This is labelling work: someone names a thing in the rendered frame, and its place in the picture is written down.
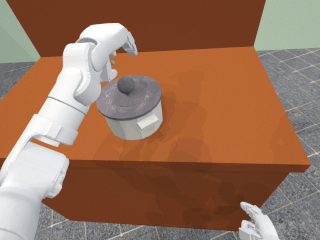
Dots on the left robot forearm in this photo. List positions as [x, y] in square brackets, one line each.
[77, 87]

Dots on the left robot upper arm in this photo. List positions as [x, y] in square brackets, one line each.
[37, 173]

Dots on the knob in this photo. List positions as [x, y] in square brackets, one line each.
[125, 85]

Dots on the robot right hand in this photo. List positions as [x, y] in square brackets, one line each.
[263, 226]

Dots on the robot left hand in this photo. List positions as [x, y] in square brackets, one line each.
[114, 36]

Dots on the pot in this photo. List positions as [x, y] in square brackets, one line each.
[138, 128]

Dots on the table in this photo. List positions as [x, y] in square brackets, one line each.
[224, 139]

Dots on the lid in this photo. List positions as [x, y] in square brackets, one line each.
[118, 106]

